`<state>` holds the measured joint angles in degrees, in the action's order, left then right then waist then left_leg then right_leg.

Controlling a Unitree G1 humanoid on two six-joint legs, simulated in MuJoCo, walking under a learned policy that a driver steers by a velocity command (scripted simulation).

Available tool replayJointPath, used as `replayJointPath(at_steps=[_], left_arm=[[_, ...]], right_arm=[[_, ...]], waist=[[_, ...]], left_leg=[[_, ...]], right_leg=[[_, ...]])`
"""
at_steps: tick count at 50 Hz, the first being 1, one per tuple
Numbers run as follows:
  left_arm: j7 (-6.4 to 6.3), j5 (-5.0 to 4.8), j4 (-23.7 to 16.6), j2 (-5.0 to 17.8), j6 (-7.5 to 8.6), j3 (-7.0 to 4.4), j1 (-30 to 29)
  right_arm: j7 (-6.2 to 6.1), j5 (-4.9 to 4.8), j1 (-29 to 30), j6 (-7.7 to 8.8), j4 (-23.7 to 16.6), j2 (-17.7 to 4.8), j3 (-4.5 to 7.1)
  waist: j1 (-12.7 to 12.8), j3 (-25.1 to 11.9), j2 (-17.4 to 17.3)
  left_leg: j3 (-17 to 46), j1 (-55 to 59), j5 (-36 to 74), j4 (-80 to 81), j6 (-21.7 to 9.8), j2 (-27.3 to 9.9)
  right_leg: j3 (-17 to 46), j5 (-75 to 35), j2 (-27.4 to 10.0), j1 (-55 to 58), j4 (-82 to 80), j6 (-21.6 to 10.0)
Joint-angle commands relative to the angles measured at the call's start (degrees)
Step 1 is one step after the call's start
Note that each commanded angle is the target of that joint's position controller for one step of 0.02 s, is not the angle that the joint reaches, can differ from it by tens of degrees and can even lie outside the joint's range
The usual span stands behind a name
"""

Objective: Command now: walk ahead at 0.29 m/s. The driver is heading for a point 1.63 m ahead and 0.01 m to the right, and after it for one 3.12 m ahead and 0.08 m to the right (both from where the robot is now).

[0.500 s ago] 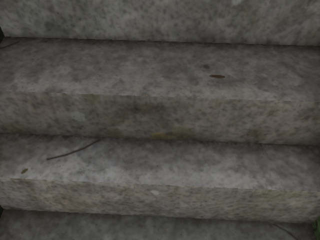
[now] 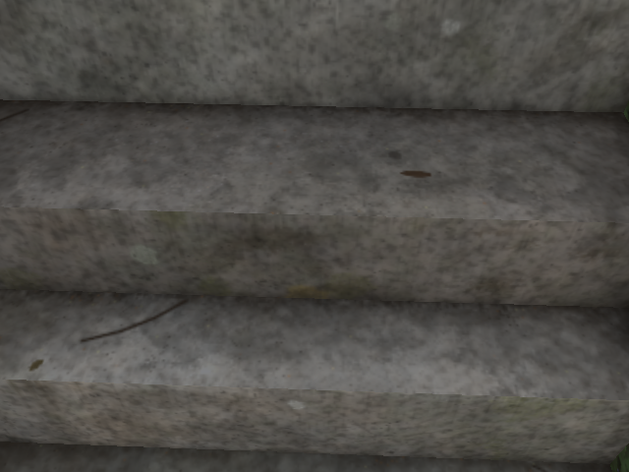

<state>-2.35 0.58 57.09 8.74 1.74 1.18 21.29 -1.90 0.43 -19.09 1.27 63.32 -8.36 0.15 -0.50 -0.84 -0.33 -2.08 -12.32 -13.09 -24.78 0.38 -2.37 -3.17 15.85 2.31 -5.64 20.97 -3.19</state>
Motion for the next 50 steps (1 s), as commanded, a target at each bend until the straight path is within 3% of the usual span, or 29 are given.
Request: replayJointPath(at_steps=[1, 6, 8, 9, 10, 11, 12, 14, 17, 22, 23, 24, 25, 27, 28, 29, 30, 31, 32, 33, 34, 35, 36, 38, 41, 42, 45, 49, 50], left_arm=[[-0.06, -1.65, -3.53, 11.08, 0.10, -3.21, 1.95], [-0.25, -1.07, -6.47, 10.41, 0.03, -4.59, 0.60], [-0.09, -1.09, -8.20, 9.55, 0.55, -4.40, -3.79], [0.39, -0.87, -8.57, 8.05, 1.30, -3.96, -6.10], [0.95, -2.26, -6.44, 4.60, 2.14, -3.36, -5.03], [1.41, -4.69, -6.29, 3.75, 2.90, -3.43, -5.29], [2.13, -6.47, -9.39, 3.52, 3.58, -3.01, -9.35], [2.78, -3.73, -12.69, 0.84, 4.33, -1.43, -15.23], [3.73, -3.84, -16.14, -3.78, 2.06, 1.56, -13.18], [2.36, -1.00, -28.62, -1.28, 2.54, 4.44, -25.58], [2.46, 0.62, -32.24, -3.12, 2.95, 6.43, -30.72], [2.24, 0.06, -34.97, -1.18, 3.58, 6.25, -35.68], [2.41, -1.42, -32.55, 1.14, 4.61, 4.05, -29.25], [3.21, -0.03, -25.91, 9.81, 4.22, -0.19, -7.13], [3.67, 1.90, -20.24, 17.21, 3.67, -2.68, 3.88], [2.52, 2.92, -12.29, 22.63, 1.47, -4.61, 13.36], [1.01, 3.87, -9.97, 17.26, 1.37, -3.79, 12.06], [0.20, 1.20, -10.28, 13.49, -0.68, -3.93, -6.88], [0.15, 1.98, -8.32, 7.07, -0.80, -2.41, -11.63], [0.05, 3.09, -5.31, 0.32, -0.46, -0.90, -11.18], [-0.03, 4.06, -3.44, -3.24, -0.12, 0.00, -10.34], [2.56, 2.50, -0.83, -2.93, 0.84, 0.24, -3.37], [3.77, 5.40, -2.45, -0.50, 1.76, -0.45, -5.90], [5.94, 6.65, 1.47, 1.55, 2.08, -1.14, -2.19], [6.52, 6.78, 0.23, 3.23, 3.41, -0.83, -7.60], [6.02, 6.94, 2.91, 3.36, 3.27, -0.71, 0.00], [6.29, 7.80, 7.02, 0.04, 3.34, 0.98, 7.54], [7.76, 9.30, 10.54, -0.62, 3.96, 2.03, 14.48], [8.07, 9.25, 10.23, -0.45, 4.33, 2.09, 15.64]], right_arm=[[-0.60, -2.96, 1.98, 2.01, -4.04, -9.76, 2.41], [0.77, -1.12, -2.11, 3.96, -3.31, -5.24, 1.96], [1.48, -1.11, -9.52, 4.41, -1.60, -9.80, 4.25], [1.12, -0.81, -19.38, 3.70, 0.31, -13.21, 5.72], [0.33, -0.28, -23.57, 2.90, 1.47, -14.84, 5.94], [0.06, 0.98, -20.56, 3.31, 1.26, -12.96, 4.84], [0.00, 1.51, -14.04, 3.58, -0.07, -10.25, 4.08], [1.41, 1.16, -13.64, 3.31, 1.03, -3.87, 1.52], [1.80, 0.15, -11.38, 0.79, 0.92, -4.74, 0.25], [-0.77, -1.23, -5.56, 1.52, -2.78, -8.15, -0.85], [-2.03, -2.79, -5.16, 1.53, -3.91, -10.95, 0.16], [-2.62, -3.60, -8.98, 1.37, -1.98, -10.80, -0.15], [-1.46, -2.84, -14.70, 2.14, -1.14, -12.42, -0.33], [-0.94, -0.81, -11.79, 1.83, -1.35, -20.39, 2.45], [-0.87, -0.53, -9.81, 2.14, -4.27, -16.77, 2.51], [1.39, -0.09, -7.97, 3.28, -6.01, -8.75, 1.65], [4.34, -1.06, -7.15, 4.81, -6.33, -6.46, 2.45], [4.76, 3.07, -1.03, 4.11, -14.02, -4.40, 2.54], [3.70, 3.69, 3.44, 3.24, -16.15, -1.05, 1.67], [2.37, 3.52, 3.40, 2.43, -16.95, 1.03, 1.27], [1.77, 3.60, 0.63, 1.16, -16.83, 2.69, 0.52], [3.04, -1.15, 0.92, 1.94, -16.43, 1.56, -0.63], [5.70, -1.76, 6.87, 1.47, -17.32, 2.64, -1.30], [6.62, 0.10, 4.98, 1.55, -18.05, -2.08, -0.71], [7.00, -0.34, 5.47, 0.90, -17.42, -5.14, -0.62], [8.02, -0.58, 5.86, 0.21, -15.56, -2.73, -1.80], [5.97, -0.67, 13.44, -0.16, -18.10, -1.83, -3.29], [4.68, -0.75, 24.76, -0.97, -22.16, -0.17, -4.92], [4.78, -0.23, 29.68, -1.54, -23.60, -2.74, -4.38]], waist=[[1.72, 8.21, 5.57], [-0.38, 5.15, 3.34], [-4.36, -1.15, -3.48], [-8.34, -5.22, -10.79], [-9.68, -5.18, -20.23], [-7.81, -0.80, -12.83], [-4.52, 5.64, -9.08], [-3.63, 7.49, -1.75], [0.02, 8.69, -0.95], [2.24, 10.70, -2.66], [2.42, 6.75, -2.36], [1.93, 1.34, -6.64], [3.66, -9.06, -12.26], [14.08, -19.74, -22.59], [15.51, -23.15, -4.33], [14.25, -26.44, 25.93], [11.81, -23.68, 19.26], [1.62, -2.03, 9.61], [-0.15, 7.21, 4.21], [-2.65, 8.64, 0.43], [-4.47, 6.38, 3.40], [-0.94, 1.63, 3.72], [1.01, 4.75, 12.12], [-1.65, -0.06, 2.42], [-4.97, -4.34, -0.09], [-2.39, -3.57, 7.20], [0.49, -0.44, -0.02], [1.09, 2.96, 3.94], [3.14, 1.26, 2.74]], left_leg=[[-1.05, -9.93, -8.80, -4.81, -3.66, 1.69], [-0.96, -10.94, 1.58, -8.68, -6.50, 1.58], [2.91, 3.91, 19.64, -4.06, -8.31, 0.77], [13.11, 18.37, 26.95, 1.34, -12.58, -5.69], [31.15, 23.50, 31.33, 10.77, -21.98, -19.33], [33.98, 21.62, 18.28, 11.50, -23.75, -22.16], [25.64, 21.41, 11.94, 9.31, -18.40, -20.76], [16.76, 20.89, 12.29, 8.86, -12.88, -16.87], [13.39, 10.01, -0.26, 13.61, -11.26, -17.02], [1.21, -13.76, 0.33, 22.79, -8.99, -8.94], [1.58, -20.95, 8.48, 32.68, -10.08, -10.31], [-1.28, -20.03, 33.42, 31.14, -10.09, -6.57], [-1.64, -10.30, 84.73, 20.32, -12.24, -8.93], [0.66, 17.83, 117.83, -3.80, -10.19, -12.62], [2.93, 6.04, 99.98, -21.21, -8.27, -9.04], [7.70, -13.91, 16.34, -42.04, -7.10, 6.45], [23.85, -21.26, 3.35, -70.97, -7.32, 11.12], [14.62, -30.46, 5.79, -76.43, -6.58, 4.47], [11.29, -34.44, 8.72, -76.14, -6.71, 3.43], [11.40, -34.73, 9.73, -73.14, -7.03, 2.57], [10.52, -36.28, 11.08, -82.01, -7.82, 4.52], [12.02, -41.07, 11.99, -95.63, -10.84, 6.93], [21.17, -55.54, 10.21, -95.88, -17.45, 8.27], [18.22, -61.57, 14.95, -95.94, -19.20, 7.76], [10.37, -59.57, 21.44, -92.22, -15.21, 3.69], [7.49, -67.04, 14.69, -112.79, -14.30, 4.54], [12.15, -84.73, 13.44, -111.64, -15.79, 1.20], [5.73, -93.84, 7.30, -106.18, -17.87, -4.76], [0.48, -88.10, 9.77, -97.91, -17.25, -6.84]], right_leg=[[12.15, 14.56, -8.77, -4.41, -8.27, -6.15], [12.49, -19.16, -12.19, 0.67, -0.14, -9.21], [1.78, -46.16, -4.57, -5.04, 17.41, -4.20], [-1.68, -36.96, -0.26, -19.64, 35.45, 0.25], [-1.95, 11.14, 5.57, -33.77, 62.91, 3.49], [9.03, 19.67, 3.47, -44.89, 86.79, 1.28], [14.73, 17.42, -0.20, -57.90, 89.81, -1.42], [11.22, 14.28, -2.25, -67.92, 97.04, -3.08], [10.69, 16.64, -3.07, -74.67, 114.97, -2.36], [1.52, 1.71, -8.27, -63.08, 88.34, 2.52], [-3.56, 3.66, -10.45, -45.08, 71.70, 1.24], [-9.03, 6.41, -6.95, -29.49, 59.63, -0.23], [-14.53, 11.90, 1.04, -17.01, 64.77, -1.57], [-2.02, 15.77, 1.55, -19.11, 47.50, -5.82], [21.31, 9.34, -7.95, -6.99, 33.36, -11.46], [54.00, 17.72, -18.47, 6.72, -0.39, -18.52], [68.41, 31.07, -23.41, 0.90, -8.53, -16.47], [52.89, 46.44, -18.80, -20.06, -3.41, -9.24], [40.79, 44.87, -17.20, -31.22, 4.52, -6.92], [27.99, 35.93, -14.43, -35.02, 8.67, -2.98], [22.67, 28.11, -13.12, -33.96, 9.58, -2.35], [23.93, 16.96, -15.98, -25.20, 5.97, -4.39], [20.32, 12.68, -10.64, -24.83, 3.85, -6.47], [16.79, 1.97, -12.71, -17.51, 0.78, -8.96], [7.06, -1.14, -10.24, -21.99, -2.87, -7.53], [10.60, -2.96, -12.09, -17.19, -4.32, -10.68], [12.77, -0.91, -15.11, -4.29, -3.69, -10.16], [12.51, 1.53, -18.21, 3.44, -11.31, -9.54], [9.81, 1.30, -17.02, 0.05, -13.58, -9.61]])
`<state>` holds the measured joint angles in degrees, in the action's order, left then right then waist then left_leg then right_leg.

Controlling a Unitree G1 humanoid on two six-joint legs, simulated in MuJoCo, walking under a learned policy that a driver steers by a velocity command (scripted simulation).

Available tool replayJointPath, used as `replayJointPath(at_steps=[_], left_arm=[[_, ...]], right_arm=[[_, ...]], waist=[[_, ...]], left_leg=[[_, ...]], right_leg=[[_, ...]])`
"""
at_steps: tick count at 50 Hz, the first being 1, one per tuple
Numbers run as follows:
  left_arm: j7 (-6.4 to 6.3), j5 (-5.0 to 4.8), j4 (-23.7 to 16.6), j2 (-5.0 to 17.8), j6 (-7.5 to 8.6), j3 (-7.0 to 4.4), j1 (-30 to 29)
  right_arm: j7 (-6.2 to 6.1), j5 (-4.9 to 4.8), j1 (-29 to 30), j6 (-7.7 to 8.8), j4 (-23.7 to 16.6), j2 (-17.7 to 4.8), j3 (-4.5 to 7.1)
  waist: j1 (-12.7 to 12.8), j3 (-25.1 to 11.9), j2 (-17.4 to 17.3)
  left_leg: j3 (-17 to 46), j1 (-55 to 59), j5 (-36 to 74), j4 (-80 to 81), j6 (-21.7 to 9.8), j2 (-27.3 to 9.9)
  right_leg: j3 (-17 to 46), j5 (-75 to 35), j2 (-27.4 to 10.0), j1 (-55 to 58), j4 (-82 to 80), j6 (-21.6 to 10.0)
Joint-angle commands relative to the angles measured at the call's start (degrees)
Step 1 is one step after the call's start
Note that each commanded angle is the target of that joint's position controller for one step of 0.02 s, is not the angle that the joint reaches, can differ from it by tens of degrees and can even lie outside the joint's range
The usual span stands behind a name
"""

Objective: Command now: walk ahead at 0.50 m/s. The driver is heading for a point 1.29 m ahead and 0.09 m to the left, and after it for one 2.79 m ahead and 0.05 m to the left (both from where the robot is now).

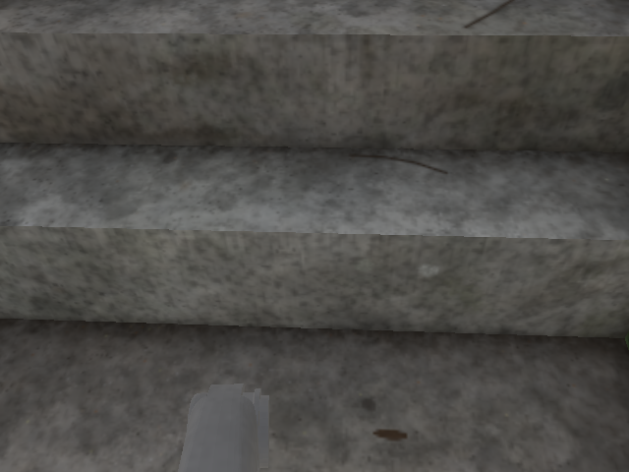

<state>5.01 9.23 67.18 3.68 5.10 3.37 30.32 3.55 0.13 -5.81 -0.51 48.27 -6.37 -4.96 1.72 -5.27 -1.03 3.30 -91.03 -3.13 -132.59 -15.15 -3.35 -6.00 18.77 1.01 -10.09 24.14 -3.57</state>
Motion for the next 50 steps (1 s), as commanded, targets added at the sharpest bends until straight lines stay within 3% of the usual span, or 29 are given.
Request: replayJointPath(at_steps=[1, 4, 7, 9, 10, 11, 12, 13, 14, 16, 17, 18, 20, 21, 25, 28, 29, 30, 31, 33, 35, 36, 37, 40, 41, 43, 47, 48, 50], left_arm=[[1.07, 0.83, 1.64, 5.00, 0.76, -0.17, 10.51], [2.27, -2.54, 4.08, 6.91, -1.21, 0.33, 13.89], [3.80, -8.02, 0.27, 19.27, 1.94, -2.52, 1.29], [4.33, -4.93, 4.71, 17.04, 3.42, -2.16, 16.98], [5.50, -1.78, 5.76, 17.75, 3.56, -1.79, 19.90], [6.15, -3.25, 4.85, 19.63, 2.49, -3.22, 6.85], [5.86, -5.08, 5.84, 14.48, 0.04, -4.25, 0.36], [-2.79, -8.77, -9.83, 9.88, 4.16, -5.12, -15.56], [-4.03, -9.64, -13.76, 5.69, 4.18, -4.49, -16.00], [-5.55, -9.68, -21.24, 2.35, 2.15, -3.40, -23.68], [-0.73, -9.16, -12.15, 5.80, -1.30, -3.07, -19.73], [0.41, -8.31, -14.97, 6.67, -1.64, -3.49, -19.19], [0.29, -5.27, -19.25, 6.10, -2.82, -2.44, -20.76], [0.63, -5.14, -20.33, 6.88, -3.88, -1.84, -21.49], [-0.24, -7.55, -25.78, 7.47, -5.96, 0.15, -28.16], [-2.67, -6.58, -32.56, 14.49, -10.12, 0.15, -43.71], [-1.24, -6.39, -36.26, 14.87, -12.62, 0.80, -53.97], [0.75, -7.11, -32.41, 10.27, -12.33, 1.15, -46.16], [0.50, -8.69, -26.87, 12.85, -11.13, -1.10, -31.66], [-0.90, -9.20, -21.87, 15.40, -9.81, -2.48, -23.65], [-1.97, -5.18, -15.19, 21.95, -8.87, -5.19, -6.01], [-5.81, -7.29, -12.00, 17.11, -6.61, -6.26, -9.50], [-6.83, -8.32, -10.65, 16.27, -4.07, -6.30, -13.40], [-6.12, -8.54, -5.66, 6.46, -0.55, -4.83, -17.98], [-3.25, -6.08, -7.62, 9.55, -2.63, -3.65, -18.65], [-1.44, -3.86, -7.29, 11.15, -3.87, -4.11, -15.95], [-0.02, -4.79, -7.18, 7.50, -1.24, -3.52, -18.58], [-0.47, -4.43, -5.68, 7.71, -0.98, -3.45, -14.26], [-0.63, -3.46, -2.59, 4.41, -0.66, -2.40, -5.66]], right_arm=[[-0.49, 0.44, 21.37, -0.81, -10.54, -4.57, 0.76], [1.64, 2.83, 24.73, -5.19, -11.93, 1.39, -1.98], [4.09, 2.25, 23.95, -5.79, -13.58, -5.19, -0.23], [2.54, -0.94, 21.24, -3.69, -10.93, -7.96, 0.46], [2.52, -2.86, 13.89, -3.80, -7.76, -7.02, 0.18], [1.67, -0.40, -3.90, -5.58, -2.65, -8.92, 1.87], [1.32, 4.65, -19.36, -5.57, 5.31, -9.52, 3.14], [-4.04, 2.45, -18.13, -2.07, 13.11, -13.39, 7.26], [-6.16, 3.43, -18.39, -0.39, 13.16, -11.32, 6.86], [-7.09, 4.68, -12.63, 1.93, 16.43, -4.94, 5.89], [-0.46, 3.70, -6.13, 1.72, 13.36, -2.72, 4.23], [0.97, 2.50, -1.69, 2.06, 12.92, -2.41, 4.31], [1.79, 4.63, 1.20, 3.40, 12.71, -1.53, 3.42], [1.31, 4.70, 2.07, 4.01, 11.80, -4.89, 4.34], [0.30, 9.38, -4.86, 5.63, 14.51, -4.46, 3.92], [2.85, 6.72, -7.16, 5.96, 15.66, -10.42, 5.29], [4.43, 2.72, -14.61, 5.81, 18.04, -14.39, 6.89], [5.66, 2.56, -15.06, 7.15, 18.79, -13.65, 6.05], [6.34, 1.92, -12.86, 7.41, 17.08, -17.21, 7.35], [7.95, 5.45, -24.58, 7.16, 20.64, -12.50, 6.51], [8.58, 6.87, -16.32, 4.77, 19.48, -8.05, 6.94], [1.38, 2.21, -7.92, 7.43, 6.11, -8.60, 7.48], [-1.07, 3.56, 2.78, 7.75, 0.76, -3.00, 5.45], [-2.20, 4.21, -3.38, 8.09, -2.20, 2.08, 4.38], [1.69, -2.53, -6.06, 5.27, 5.55, -5.70, 5.72], [1.64, -2.13, -9.43, 4.10, 4.66, -7.40, 6.17], [0.33, 0.40, -7.95, 3.57, 4.80, -6.56, 5.69], [1.38, 0.56, -7.08, 2.89, 5.84, -5.49, 5.06], [1.24, 0.72, -1.45, 2.18, 3.90, -4.12, 4.00]], waist=[[2.78, 5.50, 5.63], [1.05, 6.39, 8.65], [-8.33, -4.79, 15.64], [-1.51, -16.93, 14.38], [-3.16, -24.22, 14.23], [-14.33, -24.83, 12.26], [-17.46, -20.43, -1.17], [-10.31, -15.91, -14.37], [-7.85, -18.43, -4.01], [-3.96, 0.69, -2.96], [-7.52, 4.02, 0.37], [-3.28, 3.57, -0.66], [1.77, 1.59, 7.26], [2.27, 1.32, -0.95], [4.27, 1.72, 4.00], [3.63, 1.94, -0.57], [0.98, 1.59, -7.67], [2.31, -0.07, -12.26], [6.57, -5.83, -13.23], [3.88, -14.30, -6.69], [10.87, -13.12, 13.43], [5.09, -13.37, 17.12], [4.08, -6.72, 14.86], [-3.78, 1.84, 8.01], [0.09, 3.44, 4.41], [-3.02, -1.04, 1.10], [-6.80, -3.09, -2.21], [-4.99, -3.57, 4.86], [-1.81, 0.11, -0.02]], left_leg=[[-5.71, -5.80, 2.11, 14.67, -1.41, -6.57], [-8.51, -0.07, -12.68, 16.18, -2.20, -5.31], [-17.02, 38.60, -19.69, 45.36, 3.57, 6.33], [-15.56, 58.27, -24.67, 66.02, 4.03, 9.83], [-8.75, 75.60, -23.59, 70.27, 3.50, 8.25], [-5.28, 85.14, -17.75, 81.90, 4.80, 8.09], [4.06, 87.75, -1.11, 96.00, 3.59, 1.01], [17.13, 91.24, 12.82, 85.54, -5.03, -7.71], [19.35, 91.41, -0.33, 91.05, -3.21, -10.83], [16.64, 75.52, -28.14, 96.37, 3.97, -7.97], [14.64, 72.88, -8.15, 100.44, 2.11, -8.25], [14.56, 69.91, -5.90, 103.15, 0.68, -9.48], [6.48, 65.48, -9.39, 110.30, 0.69, -8.92], [5.54, 66.45, -9.91, 113.10, -0.09, -10.04], [-0.62, 69.53, -8.91, 118.06, 4.03, -10.33], [-6.34, 60.59, 1.33, 131.68, 1.27, -9.46], [-3.50, 62.10, 13.96, 137.30, -4.98, -12.30], [-2.65, 64.79, 37.65, 131.42, -6.17, -17.24], [-7.89, 80.36, 56.51, 121.52, -5.55, -16.11], [-7.51, 78.37, 79.22, 100.50, -2.38, -11.10], [0.84, 45.74, 18.29, 68.38, 2.85, 2.49], [0.06, 49.48, 4.64, 48.21, 4.08, 5.92], [3.42, 41.75, 1.23, 31.56, 4.86, 6.62], [4.00, 33.56, 8.02, 19.45, 3.89, 5.56], [18.03, 22.22, 9.50, 16.47, -0.68, 8.49], [16.97, 13.96, 12.60, 8.19, -1.63, 9.33], [8.50, 13.98, 15.67, 15.64, -0.15, 4.45], [3.60, 11.19, 10.69, 0.49, 0.52, 5.10], [6.16, -0.47, 8.41, -0.64, -0.86, 3.82]], right_leg=[[11.80, -3.74, -15.39, 0.23, -17.99, -9.47], [11.95, -21.10, -21.13, 0.65, -24.96, -13.60], [5.70, -115.80, -18.65, -4.33, -13.96, -15.82], [8.06, -135.15, -17.21, 3.65, 0.33, -14.06], [11.25, -133.94, -17.85, -6.28, 6.85, -14.84], [11.52, -116.31, -15.17, -13.04, 13.52, -14.28], [10.35, -48.74, -8.70, -20.99, 33.66, -10.92], [9.88, -19.26, -1.02, -31.89, 70.10, -3.19], [18.32, -16.71, -0.98, -39.31, 83.41, -3.97], [17.57, -13.41, 0.23, -49.59, 87.24, -4.83], [26.81, -8.72, 4.71, -56.59, 95.03, -12.28], [25.46, 0.38, 3.76, -59.31, 100.82, -14.11], [21.70, -2.52, 3.24, -58.41, 96.48, -16.29], [18.88, 2.98, 4.18, -61.39, 108.39, -14.99], [17.98, -6.78, -0.28, -68.31, 107.54, -16.17], [8.61, 6.26, -4.85, -51.07, 67.00, -12.31], [-2.04, 27.11, 0.03, -45.19, 53.96, -6.68], [-3.95, 15.05, 1.82, -39.24, 62.13, -5.09], [-4.38, 11.41, 6.13, -41.81, 54.93, -4.57], [7.44, 6.48, 4.93, -27.77, 43.13, -10.48], [43.62, 27.06, -7.21, -8.73, 10.59, -17.23], [48.35, 45.42, -8.70, -8.00, 7.28, -13.96], [45.31, 41.91, -10.03, -15.20, 8.62, -11.82], [35.07, 25.68, -8.21, -20.25, 8.57, -3.78], [35.41, 15.34, -8.53, -21.38, 6.54, -4.86], [36.32, -9.49, -11.31, -13.84, 2.65, -6.28], [16.73, -9.37, -6.29, -16.69, 0.04, -3.79], [18.05, -9.68, -6.63, -14.54, -1.94, -7.71], [20.12, -3.93, -9.00, -6.70, -2.25, -9.12]])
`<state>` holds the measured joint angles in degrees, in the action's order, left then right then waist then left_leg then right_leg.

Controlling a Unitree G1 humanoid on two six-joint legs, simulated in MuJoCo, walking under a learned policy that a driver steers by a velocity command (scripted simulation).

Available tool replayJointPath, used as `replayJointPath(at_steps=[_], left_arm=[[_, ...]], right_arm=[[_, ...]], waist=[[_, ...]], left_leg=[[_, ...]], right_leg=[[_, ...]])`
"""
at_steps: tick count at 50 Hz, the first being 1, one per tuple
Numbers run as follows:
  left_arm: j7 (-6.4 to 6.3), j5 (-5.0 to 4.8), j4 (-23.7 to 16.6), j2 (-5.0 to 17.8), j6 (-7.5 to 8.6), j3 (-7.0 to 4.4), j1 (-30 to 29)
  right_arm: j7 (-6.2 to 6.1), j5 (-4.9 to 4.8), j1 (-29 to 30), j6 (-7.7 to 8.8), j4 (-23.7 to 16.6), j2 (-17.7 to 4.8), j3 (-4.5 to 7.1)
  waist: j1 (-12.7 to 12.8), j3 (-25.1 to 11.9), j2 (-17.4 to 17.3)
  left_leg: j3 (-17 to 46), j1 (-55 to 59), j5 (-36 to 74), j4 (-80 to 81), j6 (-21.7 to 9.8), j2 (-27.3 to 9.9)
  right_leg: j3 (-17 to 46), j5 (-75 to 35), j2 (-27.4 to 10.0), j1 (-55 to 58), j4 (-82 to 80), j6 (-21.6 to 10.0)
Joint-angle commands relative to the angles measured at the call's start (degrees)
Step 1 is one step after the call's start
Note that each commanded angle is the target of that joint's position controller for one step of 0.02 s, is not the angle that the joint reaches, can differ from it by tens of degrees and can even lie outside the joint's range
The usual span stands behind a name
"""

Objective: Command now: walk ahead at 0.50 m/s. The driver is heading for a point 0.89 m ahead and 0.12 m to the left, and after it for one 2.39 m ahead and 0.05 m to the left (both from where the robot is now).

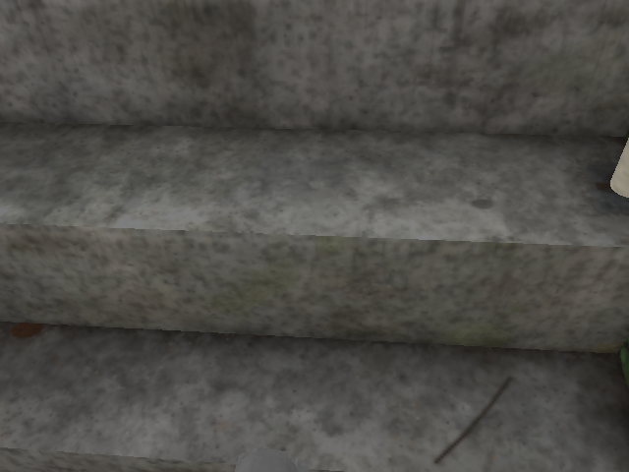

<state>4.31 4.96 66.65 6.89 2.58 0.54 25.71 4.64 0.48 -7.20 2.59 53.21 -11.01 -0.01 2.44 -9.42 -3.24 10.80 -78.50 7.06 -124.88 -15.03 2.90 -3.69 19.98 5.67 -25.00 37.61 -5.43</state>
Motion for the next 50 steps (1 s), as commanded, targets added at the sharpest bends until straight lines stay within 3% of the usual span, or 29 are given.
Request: replayJointPath(at_steps=[1, 7, 10, 12, 13, 14, 15, 16, 17, 18, 19, 22, 24, 25, 26, 29, 31, 33, 34, 35, 36, 37, 39, 40, 41, 43, 47, 48, 50], left_arm=[[0.52, 0.81, -0.73, 0.85, 2.33, 0.87, 4.29], [2.40, 2.56, 2.00, 0.53, 3.55, 1.98, 10.33], [4.12, -1.15, 2.42, 1.97, 1.70, 1.76, 9.62], [5.26, -3.72, 0.60, 9.94, 3.26, 0.78, 3.90], [-4.88, -9.08, -1.47, 7.56, 5.66, -1.58, 4.06], [-8.38, -11.00, 0.09, 10.60, 6.61, -1.60, 10.12], [-9.22, -10.07, -1.68, 11.65, 7.29, -2.11, 7.34], [-8.36, -8.82, -4.74, 9.05, 7.76, -2.35, 3.89], [-6.61, -8.80, -7.64, 6.59, 8.46, -1.99, -3.75], [-4.70, -4.53, -11.39, 7.65, 8.04, -3.58, -12.88], [-4.43, -2.34, -19.45, 0.47, 7.01, -2.47, -20.13], [-5.83, -3.60, -29.64, -10.26, 3.88, 1.27, -23.35], [-7.26, -3.09, -29.16, -7.52, 3.56, 1.60, -15.40], [-0.87, -5.53, -28.25, 3.96, -0.88, -0.42, -16.45], [0.58, -2.80, -28.73, 4.38, -2.44, -1.06, -14.55], [0.23, -1.73, -28.22, 2.52, -3.73, 0.73, -22.97], [-0.66, -0.24, -30.41, 0.39, -4.65, 2.14, -34.01], [-2.01, -0.82, -35.57, 1.78, -7.83, 2.95, -40.53], [-0.93, -0.42, -36.74, 4.47, -11.04, 3.89, -36.44], [0.18, -1.36, -37.99, 4.98, -13.26, 4.09, -38.78], [0.15, -5.26, -33.42, 5.32, -10.04, 3.35, -34.61], [-0.80, -5.44, -29.86, 7.34, -9.38, 2.59, -27.61], [-2.18, -3.20, -17.10, 13.45, -8.67, -0.95, -3.52], [-5.93, -3.23, -12.08, 13.06, -4.37, -2.73, -2.53], [-6.92, -5.48, -10.17, 12.66, -3.00, -3.46, -6.19], [-7.01, -4.38, -6.00, 8.12, -0.46, -2.31, -13.32], [-4.95, -5.12, -1.45, 2.38, 3.80, -1.84, -12.88], [-1.57, 1.69, -6.99, 3.95, 0.63, -1.01, -14.73], [0.23, 0.25, -6.12, 8.27, -1.06, -2.04, -10.39]], right_arm=[[-0.68, 0.19, 4.17, -0.85, -2.36, 0.71, -1.38], [-2.68, 0.72, 21.56, -3.98, -12.08, 0.22, -2.04], [-0.93, 2.78, 30.94, -8.82, -15.98, 3.68, -3.93], [1.76, 1.95, 25.57, -10.18, -15.79, 3.01, -3.43], [-3.12, 0.28, 4.91, -4.19, -7.18, 5.22, -3.15], [-4.73, -2.86, 1.83, -1.20, -6.76, 5.30, -3.37], [-5.20, -2.86, -3.75, -0.38, -6.36, 3.54, -2.62], [-6.55, -0.35, -9.49, -0.97, -4.00, -0.28, -0.73], [-7.72, 2.21, -10.75, -3.22, -1.89, -6.15, 0.88], [-7.78, 2.66, -11.61, -4.15, -0.15, -5.67, 2.13], [-7.22, 3.05, -8.35, -3.43, 1.91, -6.45, 2.88], [-6.16, 4.01, -7.70, 0.27, 10.31, 2.09, 1.85], [-4.78, 2.50, -2.08, 3.30, 7.69, 2.57, 1.92], [1.40, 5.85, 5.03, 2.91, 5.36, 4.56, 0.24], [1.52, 4.07, 7.25, 3.62, 5.25, -1.16, 2.22], [0.18, 7.04, -16.66, 2.48, 13.49, 1.32, 0.93], [-1.23, 9.02, -34.92, 1.74, 18.07, 1.52, -0.45], [0.42, 6.25, -34.77, 1.05, 18.54, -2.52, -0.03], [4.69, 3.44, -11.56, 0.07, 13.57, -8.84, 1.10], [6.30, 1.86, -12.82, -0.02, 14.34, -14.22, 2.46], [6.53, 2.21, -18.36, 2.71, 13.15, -10.76, 1.24], [5.95, 2.31, -18.95, 3.57, 13.04, -11.26, 1.15], [6.83, 5.70, -14.74, 2.13, 12.82, -7.53, 0.38], [-1.18, -1.39, -13.21, 5.39, 5.25, -6.49, 2.92], [-2.96, 2.91, -9.54, 5.84, 3.67, -3.64, 2.32], [-3.46, 4.24, -4.10, 5.14, -4.46, 3.45, 1.05], [-3.00, 3.44, -8.44, 4.51, -6.12, 7.54, -1.30], [-0.17, -2.21, -5.17, 0.82, -4.14, -1.68, -0.41], [0.79, -0.90, -5.06, -0.47, -4.24, -0.94, -0.42]], waist=[[-0.74, 5.36, 3.27], [0.70, 6.50, 6.55], [0.34, 8.50, 7.28], [-6.60, 3.34, 14.65], [-6.78, -0.85, 5.27], [-7.30, -5.43, 9.86], [-11.20, -9.42, 14.46], [-12.91, -8.81, 8.80], [-13.52, -7.93, -7.78], [-14.42, -5.78, -7.02], [-10.25, -0.16, -4.01], [-0.55, 13.69, 0.74], [5.03, 16.15, 3.15], [5.62, 11.63, 15.28], [9.03, 12.52, 5.44], [0.30, 1.33, 6.68], [-6.91, -1.74, -2.07], [-4.05, -2.35, -4.02], [7.71, -0.20, 0.00], [7.98, -5.05, -7.92], [3.01, -13.82, -8.49], [4.71, -19.29, -7.79], [10.81, -24.90, 7.02], [3.10, -21.73, 24.43], [2.12, -14.97, 17.86], [-3.62, 2.17, 9.70], [-7.51, 10.17, 3.83], [-2.81, 10.13, -2.09], [-2.88, 3.90, 6.33]], left_leg=[[-1.47, -17.76, -2.67, -8.62, -1.72, -2.33], [-13.05, -15.31, -6.01, 9.46, 0.57, -10.06], [-19.18, -4.21, -25.69, 25.29, 1.11, -9.77], [-25.58, 20.18, -26.36, 30.32, 3.13, -2.62], [-30.75, 37.46, -42.79, 38.68, 2.77, 1.52], [-26.59, 45.38, -47.10, 50.51, 3.23, 2.91], [-20.42, 50.66, -44.06, 60.29, 3.90, 2.83], [-2.27, 59.58, -45.00, 65.84, -0.04, -4.81], [23.32, 63.64, -56.45, 80.62, -7.93, -15.60], [34.34, 55.47, -55.77, 93.42, -11.75, -17.75], [30.96, 53.66, -58.75, 93.96, -8.24, -17.29], [15.28, 46.75, -52.11, 96.47, 1.68, -18.33], [2.55, 44.55, -32.06, 103.35, 4.54, -17.02], [-3.49, 32.91, -25.65, 111.16, 2.63, -14.82], [-6.94, 33.63, -19.49, 112.13, 1.22, -14.32], [-9.69, 69.84, -0.13, 103.07, 2.63, -12.30], [-6.30, 93.60, 24.32, 98.17, 0.30, -13.26], [-2.84, 95.14, 41.21, 105.08, -5.07, -19.73], [-8.99, 70.83, 57.37, 113.21, -6.07, -20.76], [-5.75, 60.41, 74.06, 115.52, -10.11, -22.88], [-7.52, 59.01, 94.92, 109.10, -8.16, -22.85], [-8.14, 66.64, 95.98, 102.78, -5.29, -21.63], [-6.27, 50.46, 55.13, 80.36, -0.50, -13.81], [-12.16, 44.78, 3.72, 55.12, 4.08, -0.21], [-2.82, 34.79, -7.50, 29.46, 5.20, 2.06], [-1.19, 20.16, -7.20, 12.23, 4.68, 3.11], [-4.96, 12.18, -3.36, 7.05, 4.63, 1.29], [5.17, 0.62, -1.40, 10.76, 0.85, 2.63], [2.62, -6.06, -5.58, -1.56, -0.07, 2.11]], right_leg=[[19.06, -6.72, -14.84, 13.85, -16.29, -7.85], [14.79, -16.59, -17.18, 13.31, -24.97, -9.14], [12.78, -29.13, -22.02, 8.03, -34.56, -13.55], [8.55, -101.97, -23.18, 2.38, -29.08, -17.32], [-0.21, -113.33, -18.39, 13.94, -19.37, -7.13], [2.72, -118.93, -18.42, 16.85, -9.47, -6.65], [4.26, -113.64, -19.17, 21.72, 0.61, -6.27], [4.90, -99.63, -16.65, 7.44, 11.82, -4.57], [0.70, -70.46, -7.00, -12.04, 34.38, -2.10], [4.40, -33.86, -1.68, -17.19, 65.00, -2.89], [11.23, -26.74, -0.55, -28.85, 82.86, -3.35], [17.37, -13.04, -1.22, -47.94, 97.33, -5.01], [16.73, -11.42, -2.52, -47.24, 92.39, -3.38], [12.37, -9.77, -3.80, -34.08, 76.09, -13.48], [10.16, -7.59, -3.20, -33.55, 79.26, -12.56], [10.72, -15.38, -3.42, -57.36, 79.39, -11.23], [10.16, -7.31, -0.19, -70.17, 78.24, -8.96], [9.36, 7.20, -3.30, -70.77, 68.25, -8.27], [3.39, 17.23, -6.14, -42.53, 38.97, -9.11], [-1.21, 16.20, -1.22, -26.67, 34.93, -4.76], [-4.44, -0.43, 1.58, -10.24, 40.96, -4.17], [-2.37, 1.45, 2.32, -7.97, 29.31, -3.88], [16.84, -6.18, -2.68, 16.01, 7.48, -7.98], [38.13, 24.97, -11.04, 19.10, -0.24, -12.02], [40.66, 31.78, -11.87, 14.61, -7.59, -9.88], [35.34, 28.70, -12.37, 2.74, -7.77, -4.73], [21.42, 9.15, -10.85, -1.09, -10.21, -1.72], [23.34, -3.58, -11.33, -0.42, -12.22, -2.80], [31.62, -4.14, -17.84, 6.76, -18.32, -10.54]])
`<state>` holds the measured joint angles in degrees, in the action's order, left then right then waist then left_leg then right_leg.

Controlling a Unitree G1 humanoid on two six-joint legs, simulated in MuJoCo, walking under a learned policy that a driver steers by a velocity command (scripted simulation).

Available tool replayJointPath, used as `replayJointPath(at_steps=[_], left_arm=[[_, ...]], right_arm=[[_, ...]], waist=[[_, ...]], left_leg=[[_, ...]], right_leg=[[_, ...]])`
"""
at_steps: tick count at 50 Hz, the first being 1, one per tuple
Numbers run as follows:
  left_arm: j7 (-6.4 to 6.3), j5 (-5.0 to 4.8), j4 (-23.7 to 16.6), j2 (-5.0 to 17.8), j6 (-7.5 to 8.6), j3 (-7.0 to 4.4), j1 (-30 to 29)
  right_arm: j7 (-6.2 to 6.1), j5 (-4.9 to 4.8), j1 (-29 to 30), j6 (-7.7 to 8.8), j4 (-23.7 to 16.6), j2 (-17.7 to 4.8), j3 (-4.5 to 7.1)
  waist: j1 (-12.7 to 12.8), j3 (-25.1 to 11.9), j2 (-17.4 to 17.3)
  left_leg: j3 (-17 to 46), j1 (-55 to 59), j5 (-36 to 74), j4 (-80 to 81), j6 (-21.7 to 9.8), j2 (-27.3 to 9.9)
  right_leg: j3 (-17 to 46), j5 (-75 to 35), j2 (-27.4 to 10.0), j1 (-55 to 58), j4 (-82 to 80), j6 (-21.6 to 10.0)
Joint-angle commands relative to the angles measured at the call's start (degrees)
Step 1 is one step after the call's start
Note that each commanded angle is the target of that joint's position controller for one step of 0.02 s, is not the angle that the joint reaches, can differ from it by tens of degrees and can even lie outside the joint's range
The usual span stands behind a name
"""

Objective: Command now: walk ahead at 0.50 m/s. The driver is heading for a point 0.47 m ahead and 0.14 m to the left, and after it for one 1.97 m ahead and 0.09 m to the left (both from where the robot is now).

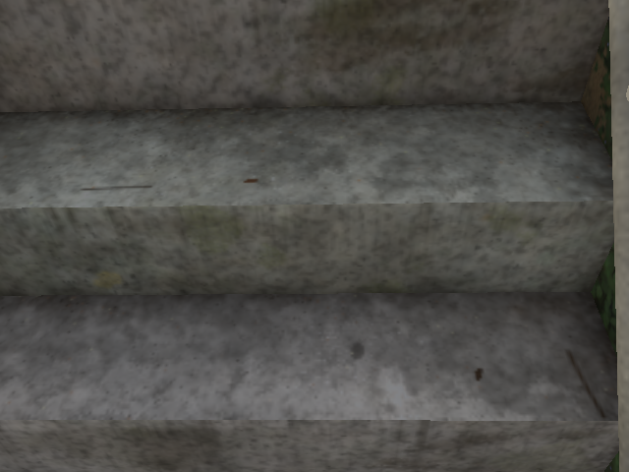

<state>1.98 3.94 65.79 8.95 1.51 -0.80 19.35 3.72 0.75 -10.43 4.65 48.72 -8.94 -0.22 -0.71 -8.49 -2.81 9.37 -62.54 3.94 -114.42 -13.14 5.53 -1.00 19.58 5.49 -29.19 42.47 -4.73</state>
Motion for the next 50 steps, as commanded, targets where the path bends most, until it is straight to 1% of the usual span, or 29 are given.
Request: replayJointPath(at_steps=[1, 4, 7, 11, 13, 14, 15, 16, 17, 18, 19, 20, 21, 23, 25, 26, 28, 32, 36, 38, 39, 40, 42, 43, 45, 46, 48, 49, 50], left_arm=[[2.96, 0.68, -2.97, 4.00, -0.34, -0.20, 0.80], [3.42, 3.08, 1.82, -0.80, 1.59, 1.97, 5.48], [4.18, 3.82, -1.28, 1.14, 3.96, 2.16, 2.65], [5.96, 1.58, 5.41, 0.86, 2.79, 2.48, 17.74], [7.59, -2.14, 1.38, 5.45, 4.54, 2.15, 12.13], [8.06, -1.53, 2.24, 10.20, 5.12, 1.44, 10.24], [6.91, -4.87, 0.84, 14.60, 5.91, -0.87, 6.86], [7.65, -4.03, 2.63, 13.95, 6.49, -1.06, 9.82], [8.73, 1.70, 4.32, 11.33, 7.01, -0.91, 16.90], [10.53, 2.95, 3.68, 10.12, 5.66, -1.15, 13.54], [1.49, -7.65, -4.91, 5.24, 8.86, -2.28, 3.36], [-1.12, -5.09, -5.85, 3.07, 8.75, -1.75, -3.36], [-2.16, -0.88, -13.56, -2.19, 7.59, -0.87, -9.26], [-4.10, -1.19, -23.78, -9.62, 4.85, 1.52, -16.08], [-3.94, 0.02, -23.43, -10.34, 6.00, 2.59, -6.85], [2.25, -3.84, -18.79, 1.00, 0.59, 1.01, -3.26], [5.64, -1.03, -18.18, 4.46, -1.34, -0.58, 0.45], [5.27, -1.79, -18.99, -3.91, -0.35, 3.00, -13.47], [2.04, -3.87, -28.96, 0.30, -3.26, 3.16, -30.15], [2.44, -2.62, -31.43, -3.03, -7.44, 5.47, -37.88], [3.14, -2.26, -31.02, -2.93, -9.02, 5.93, -37.31], [4.12, -2.13, -31.48, -0.55, -8.64, 4.84, -35.27], [4.11, -0.63, -27.52, 1.70, -8.01, 3.75, -24.30], [2.98, -0.59, -22.81, 3.78, -7.62, 3.26, -15.72], [1.98, 0.94, -16.43, 9.82, -8.70, 0.77, -1.56], [2.16, 3.83, -16.42, 11.01, -8.30, -0.77, 1.13], [1.55, 0.38, -11.76, 7.35, -3.47, -0.35, -4.41], [-4.28, -5.35, -6.13, 1.84, -1.66, -0.78, -8.33], [-5.91, -4.55, -4.46, -0.38, 0.11, -0.01, -11.29]], right_arm=[[2.24, -0.15, -1.87, -2.80, 0.66, -0.89, -1.11], [1.43, 1.22, 1.67, -3.04, -0.21, 1.81, -3.00], [0.56, 0.89, 13.73, -4.73, -4.10, -2.28, -2.33], [-0.83, 1.35, 29.66, -9.54, -9.77, 1.58, -4.02], [1.78, 3.02, 36.11, -10.64, -13.73, -0.10, -3.55], [2.62, 2.15, 28.11, -11.16, -12.19, 0.08, -3.51], [2.72, 2.61, 22.19, -10.31, -10.18, -2.95, -2.95], [2.15, 2.82, 19.86, -10.15, -9.93, -3.83, -2.66], [1.48, 2.38, 6.89, -10.37, -5.36, -5.78, -1.75], [0.31, 2.25, -4.24, -11.06, -1.11, -9.38, -0.55], [-4.48, 3.58, -11.86, -7.76, 4.12, -10.23, 2.16], [-6.29, 2.02, -7.75, -7.05, 7.21, -9.31, 2.65], [-5.82, 1.89, -3.45, -5.69, 8.98, -8.69, 2.86], [-5.03, 2.01, 1.79, -3.16, 14.36, -3.80, 2.41], [-4.15, 1.29, 2.25, 0.45, 17.26, 2.32, 1.60], [0.30, 4.80, 6.37, -0.25, 10.81, 4.61, -0.61], [1.01, 2.38, 19.28, -0.46, 4.95, -7.58, 2.36], [0.66, 8.27, -20.95, -2.48, 20.85, 1.12, -1.49], [1.35, 6.85, -12.25, 0.19, 16.30, 0.45, -1.34], [2.88, 4.88, -16.56, -0.30, 16.85, -0.97, -1.72], [3.92, 4.67, -17.07, -1.23, 16.19, -3.80, -1.46], [4.28, 1.46, -17.34, 1.03, 16.39, -9.26, 0.16], [4.25, -3.09, -19.86, 3.37, 17.25, -14.36, 2.01], [5.16, -0.25, -22.74, 3.34, 16.66, -13.03, 2.04], [6.57, 0.97, -15.52, 1.29, 14.65, -6.57, 1.51], [7.00, -0.64, -13.78, -0.58, 17.74, -3.35, 2.05], [4.18, -2.25, -11.02, -1.03, 15.80, -2.13, 2.43], [-0.52, 4.14, -5.45, -0.38, 3.31, 1.59, 2.53], [-2.46, 4.28, -7.26, -0.70, 3.59, 3.00, 2.18]], waist=[[0.13, 3.61, 7.13], [-2.09, 8.71, 2.43], [-1.24, 5.15, 2.58], [3.54, 3.78, 12.67], [0.15, -0.31, 15.40], [-4.69, -3.90, 17.80], [-7.24, -6.27, 18.47], [-7.11, -9.91, 19.80], [-5.64, -22.73, 10.91], [-10.51, -22.13, 4.61], [-9.60, -16.93, -7.65], [-9.96, -9.32, -12.64], [-6.28, -2.08, -6.46], [1.56, 7.44, -3.55], [7.74, 10.88, 0.46], [5.05, 11.75, 12.20], [10.82, 6.01, -3.97], [-0.28, 5.87, 5.60], [4.05, -0.05, 1.83], [2.68, 1.13, -4.03], [3.07, -0.95, -4.85], [6.84, -4.83, -12.63], [8.11, -9.42, -9.42], [6.49, -19.15, -3.87], [10.99, -20.26, 8.30], [15.25, -13.33, 17.07], [8.93, -3.12, 15.20], [-1.29, 0.72, 5.84], [-4.85, 3.86, 2.55]], left_leg=[[4.27, -29.93, -5.58, -24.83, -2.99, 0.19], [3.49, -42.89, -2.91, -32.58, -5.44, -2.57], [-9.86, -27.26, 4.41, -11.66, -2.10, -8.64], [-14.32, -24.80, -15.33, 5.04, -1.99, -12.96], [-24.12, 7.38, -29.66, 19.01, 2.05, -5.27], [-22.19, 10.28, -18.77, 18.92, 2.21, -3.43], [-22.93, 3.89, -27.22, 37.13, 3.64, -0.46], [-21.51, 5.02, -32.68, 46.80, 2.92, 0.59], [-10.99, 26.25, -12.79, 43.78, -2.43, -3.26], [5.40, 39.04, -29.47, 61.12, -6.02, -7.56], [21.10, 45.12, -61.45, 66.38, -7.03, -12.03], [35.03, 36.74, -65.84, 79.84, -10.36, -17.02], [32.00, 31.51, -60.16, 83.37, -6.78, -16.40], [20.19, 27.67, -57.44, 84.60, 0.60, -17.34], [6.19, 28.54, -37.42, 87.30, 5.56, -15.15], [2.92, 22.76, -27.50, 93.08, 5.20, -12.77], [-3.34, 17.03, -13.69, 100.16, -3.35, -13.40], [4.84, 63.08, -12.16, 93.53, -0.56, -20.14], [-12.98, 42.77, 0.91, 103.46, 2.36, -13.87], [-9.72, 36.90, 15.26, 112.99, -2.11, -19.68], [-10.54, 35.92, 26.32, 112.88, -3.80, -20.14], [-11.97, 40.74, 71.58, 108.35, -5.69, -20.04], [-10.90, 63.77, 102.99, 96.13, -3.45, -22.25], [-10.64, 62.96, 104.97, 89.10, -0.36, -21.19], [-6.34, 40.68, 57.95, 72.20, 1.64, -11.99], [-0.42, 29.85, 5.92, 35.12, 6.68, -6.23], [11.11, 4.58, -4.24, 10.62, 5.81, -4.68], [-2.15, 15.08, -7.81, 10.11, 5.66, -4.14], [-1.47, 12.16, -8.60, 8.89, 6.00, -3.80]], right_leg=[[30.12, -0.34, -19.31, 14.50, -23.37, -13.27], [23.84, 3.84, -18.20, 16.28, -23.20, -10.34], [12.30, 0.65, -13.29, 1.79, -28.62, -10.17], [15.97, -10.65, -20.09, 8.50, -38.07, -12.34], [12.06, -63.30, -21.16, -5.06, -41.42, -17.11], [8.95, -103.85, -24.80, 5.41, -36.42, -18.12], [5.80, -119.37, -23.65, 26.18, -28.50, -15.80], [5.61, -132.90, -24.29, 37.36, -21.11, -14.74], [4.33, -131.59, -22.15, 29.93, -8.49, -13.06], [7.73, -116.00, -17.45, 12.83, 2.31, -13.62], [-0.58, -82.21, -10.11, 2.68, 18.39, -8.97], [2.77, -35.05, -2.97, -10.95, 47.66, -7.88], [9.95, -25.18, -0.99, -20.70, 73.01, -6.95], [13.96, -17.44, -0.30, -36.93, 89.10, -7.04], [13.59, -23.43, -1.13, -40.60, 86.64, -7.57], [17.80, -28.21, -2.28, -37.75, 68.86, -13.87], [9.06, -21.34, -0.43, -28.81, 77.92, -11.52], [18.55, -17.54, 0.39, -78.51, 106.39, -16.70], [-0.84, -20.10, -10.76, -52.36, 71.93, -11.48], [-6.10, -9.76, -10.90, -42.65, 63.89, -10.42], [-6.87, -7.06, -9.02, -35.84, 56.37, -10.05], [-11.07, -4.52, -4.81, -25.34, 50.04, -7.57], [-13.19, 0.83, 0.04, -24.75, 29.48, -5.67], [-5.07, -19.29, -3.73, -11.81, 28.73, -9.12], [20.42, -12.31, -11.58, 6.22, 2.99, -14.33], [40.85, 5.93, -19.76, -1.75, -15.16, -18.31], [42.09, 29.01, -18.95, -1.79, -14.52, -12.48], [31.83, 29.15, -15.10, -5.36, -10.38, -7.51], [22.05, 24.85, -13.01, -8.56, -7.73, -4.06]])
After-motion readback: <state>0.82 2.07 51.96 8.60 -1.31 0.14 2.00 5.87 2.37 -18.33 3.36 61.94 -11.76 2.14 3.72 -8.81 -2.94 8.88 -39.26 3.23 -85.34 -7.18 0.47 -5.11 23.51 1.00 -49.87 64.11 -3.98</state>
